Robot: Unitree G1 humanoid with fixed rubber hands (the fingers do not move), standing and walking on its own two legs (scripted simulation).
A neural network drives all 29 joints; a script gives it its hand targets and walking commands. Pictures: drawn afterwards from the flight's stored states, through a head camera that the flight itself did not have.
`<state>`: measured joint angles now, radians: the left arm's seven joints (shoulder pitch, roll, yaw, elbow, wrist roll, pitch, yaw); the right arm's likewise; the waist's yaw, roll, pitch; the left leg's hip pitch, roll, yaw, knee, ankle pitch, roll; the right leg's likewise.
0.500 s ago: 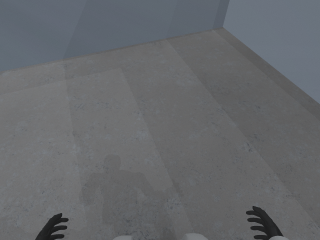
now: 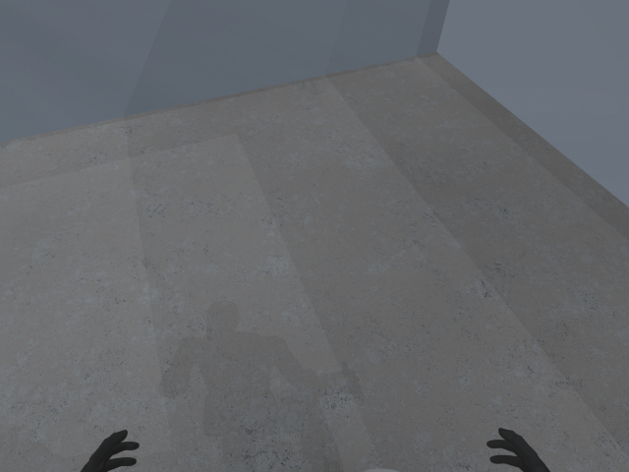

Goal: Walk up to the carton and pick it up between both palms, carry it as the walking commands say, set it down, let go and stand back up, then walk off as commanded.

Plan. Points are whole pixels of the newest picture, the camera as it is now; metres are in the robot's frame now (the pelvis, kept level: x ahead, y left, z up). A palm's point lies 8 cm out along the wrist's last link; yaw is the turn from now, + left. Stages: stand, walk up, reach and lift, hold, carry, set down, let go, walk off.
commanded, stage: stand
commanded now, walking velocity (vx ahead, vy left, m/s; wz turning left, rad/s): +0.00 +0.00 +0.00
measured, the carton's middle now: out of the picture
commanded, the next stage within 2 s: walk up in 1.76 s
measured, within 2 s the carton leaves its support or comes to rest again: neither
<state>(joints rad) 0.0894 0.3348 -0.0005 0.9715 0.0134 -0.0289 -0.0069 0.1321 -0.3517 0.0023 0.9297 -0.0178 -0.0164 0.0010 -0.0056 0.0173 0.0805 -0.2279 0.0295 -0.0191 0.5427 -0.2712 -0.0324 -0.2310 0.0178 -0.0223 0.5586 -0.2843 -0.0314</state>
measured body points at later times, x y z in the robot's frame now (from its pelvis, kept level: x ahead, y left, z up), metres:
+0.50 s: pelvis +0.01 +0.00 +0.01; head +0.03 -0.01 +0.46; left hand +0.11 +0.29 -0.11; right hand +0.12 -0.30 -0.12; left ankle +0.02 +0.14 -0.73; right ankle +0.01 -0.10 -0.73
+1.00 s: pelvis +0.02 +0.00 +0.01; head +0.03 -0.01 +0.46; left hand +0.11 +0.30 -0.11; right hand +0.11 -0.30 -0.12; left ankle +0.02 +0.14 -0.73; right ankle +0.01 -0.10 -0.73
